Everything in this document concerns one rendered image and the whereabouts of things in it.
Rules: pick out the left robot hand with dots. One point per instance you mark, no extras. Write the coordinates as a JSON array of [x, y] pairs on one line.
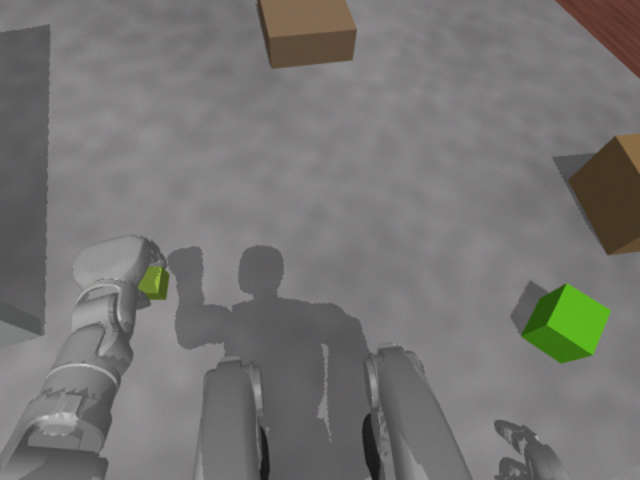
[[124, 259]]

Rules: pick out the right robot foot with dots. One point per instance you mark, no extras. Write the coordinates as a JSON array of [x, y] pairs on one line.
[[371, 454]]

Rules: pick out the right robot hand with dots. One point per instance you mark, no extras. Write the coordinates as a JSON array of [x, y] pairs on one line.
[[542, 463]]

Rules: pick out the left robot arm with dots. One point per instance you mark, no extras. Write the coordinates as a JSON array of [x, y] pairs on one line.
[[61, 432]]

